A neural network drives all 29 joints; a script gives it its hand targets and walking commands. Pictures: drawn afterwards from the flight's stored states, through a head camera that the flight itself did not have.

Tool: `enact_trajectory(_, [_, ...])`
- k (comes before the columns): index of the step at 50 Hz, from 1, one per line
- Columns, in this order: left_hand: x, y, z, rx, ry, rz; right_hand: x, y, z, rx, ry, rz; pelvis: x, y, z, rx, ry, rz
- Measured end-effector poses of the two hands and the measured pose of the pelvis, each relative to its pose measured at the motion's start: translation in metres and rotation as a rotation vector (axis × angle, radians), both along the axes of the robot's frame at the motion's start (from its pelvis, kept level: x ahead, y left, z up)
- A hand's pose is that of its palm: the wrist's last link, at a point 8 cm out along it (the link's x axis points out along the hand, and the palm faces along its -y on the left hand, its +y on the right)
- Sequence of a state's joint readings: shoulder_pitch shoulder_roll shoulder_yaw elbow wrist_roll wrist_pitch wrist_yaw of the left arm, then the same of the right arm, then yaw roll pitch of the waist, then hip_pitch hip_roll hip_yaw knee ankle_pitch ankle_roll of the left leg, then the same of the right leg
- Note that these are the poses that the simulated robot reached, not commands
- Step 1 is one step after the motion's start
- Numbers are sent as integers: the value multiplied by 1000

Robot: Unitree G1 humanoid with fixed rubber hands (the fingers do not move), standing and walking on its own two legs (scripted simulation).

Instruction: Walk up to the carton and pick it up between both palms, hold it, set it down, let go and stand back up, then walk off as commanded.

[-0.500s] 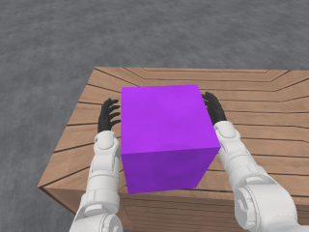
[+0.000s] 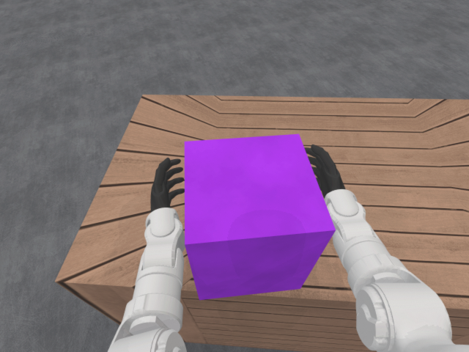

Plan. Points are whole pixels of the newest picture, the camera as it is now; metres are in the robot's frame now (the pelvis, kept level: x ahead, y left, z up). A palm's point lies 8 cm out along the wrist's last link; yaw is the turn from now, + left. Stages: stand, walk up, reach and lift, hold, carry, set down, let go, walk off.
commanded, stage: set down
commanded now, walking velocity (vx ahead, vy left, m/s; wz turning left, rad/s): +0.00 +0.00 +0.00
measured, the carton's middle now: (246, 220) +0.36 +0.01 -0.01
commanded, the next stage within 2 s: none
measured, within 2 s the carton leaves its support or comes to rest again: neither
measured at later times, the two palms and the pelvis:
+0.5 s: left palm (161, 209) +0.35 +0.16 +0.05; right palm (326, 186) +0.40 -0.13 +0.05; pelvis +0.00 +0.00 +0.00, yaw +0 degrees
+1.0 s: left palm (161, 209) +0.36 +0.17 +0.03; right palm (325, 191) +0.40 -0.14 +0.03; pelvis +0.01 +0.00 +0.00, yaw +0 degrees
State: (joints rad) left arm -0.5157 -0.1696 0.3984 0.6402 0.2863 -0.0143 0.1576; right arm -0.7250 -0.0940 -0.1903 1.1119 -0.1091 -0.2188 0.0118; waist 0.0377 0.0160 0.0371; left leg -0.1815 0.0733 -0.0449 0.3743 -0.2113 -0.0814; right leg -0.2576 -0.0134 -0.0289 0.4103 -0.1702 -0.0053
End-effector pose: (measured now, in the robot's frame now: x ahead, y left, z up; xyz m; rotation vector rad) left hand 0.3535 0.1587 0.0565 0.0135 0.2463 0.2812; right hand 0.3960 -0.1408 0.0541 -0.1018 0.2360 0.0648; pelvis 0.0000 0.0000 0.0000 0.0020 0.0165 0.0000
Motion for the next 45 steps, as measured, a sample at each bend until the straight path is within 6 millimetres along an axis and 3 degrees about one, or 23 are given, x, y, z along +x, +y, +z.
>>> enact_trajectory(36, [-5, 6, -12, -41, -18, 25, 2, 7, -2, -4, -29, 14, 2, 0, 0, 0, 5, 0])
enact_trajectory(45, [0, 9, -10, 59, -13, 6, 0, 6, -12, 96, 20, -30, 4, 0, 0, 0, 26, -2])
